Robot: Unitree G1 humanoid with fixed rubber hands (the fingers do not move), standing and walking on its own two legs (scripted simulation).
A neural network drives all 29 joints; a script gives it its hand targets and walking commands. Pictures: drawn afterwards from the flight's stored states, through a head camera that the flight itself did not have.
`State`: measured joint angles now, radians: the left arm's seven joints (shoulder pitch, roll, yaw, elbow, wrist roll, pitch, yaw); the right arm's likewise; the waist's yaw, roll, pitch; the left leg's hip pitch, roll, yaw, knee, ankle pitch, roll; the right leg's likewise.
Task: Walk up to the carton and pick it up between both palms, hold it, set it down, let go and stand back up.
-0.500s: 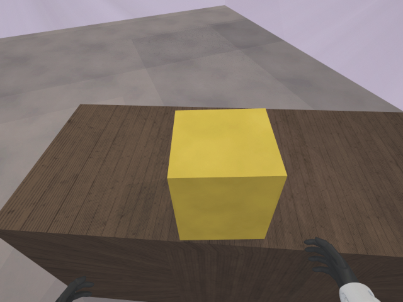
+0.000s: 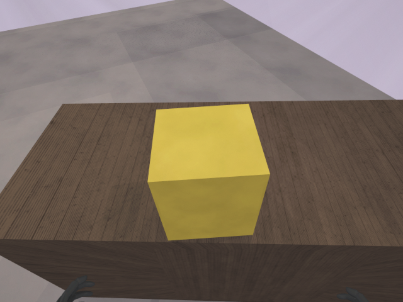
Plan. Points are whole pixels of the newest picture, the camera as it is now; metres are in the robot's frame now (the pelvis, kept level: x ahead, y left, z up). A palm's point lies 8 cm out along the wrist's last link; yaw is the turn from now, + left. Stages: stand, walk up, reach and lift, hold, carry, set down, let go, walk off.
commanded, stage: stand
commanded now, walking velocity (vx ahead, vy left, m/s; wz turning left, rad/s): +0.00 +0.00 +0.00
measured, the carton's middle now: (206, 175) +0.39 +0.01 +0.01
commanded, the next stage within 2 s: none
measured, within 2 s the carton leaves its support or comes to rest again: neither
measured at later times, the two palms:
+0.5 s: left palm out of the picture +0.11 +0.29 -0.08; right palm out of the picture +0.08 -0.32 -0.10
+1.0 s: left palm out of the picture +0.09 +0.30 -0.09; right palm out of the picture +0.07 -0.32 -0.10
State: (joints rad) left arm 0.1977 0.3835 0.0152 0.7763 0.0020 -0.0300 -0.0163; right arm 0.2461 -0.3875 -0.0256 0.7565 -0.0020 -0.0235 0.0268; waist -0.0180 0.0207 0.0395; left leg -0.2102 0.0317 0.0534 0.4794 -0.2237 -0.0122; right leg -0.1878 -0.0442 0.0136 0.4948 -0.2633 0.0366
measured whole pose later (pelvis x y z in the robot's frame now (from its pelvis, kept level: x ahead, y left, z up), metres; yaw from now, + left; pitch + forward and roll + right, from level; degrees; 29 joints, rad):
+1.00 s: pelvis +0.00 -0.01 +0.01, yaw -1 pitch -3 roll +0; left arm 0.16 0.38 0.02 0.98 0.00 -0.02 0.00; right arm 0.19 -0.38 -0.02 0.97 0.00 -0.02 0.00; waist -0.01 0.01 0.05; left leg -0.14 0.05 0.06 0.36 -0.16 -0.03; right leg -0.13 -0.02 0.02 0.37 -0.19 0.02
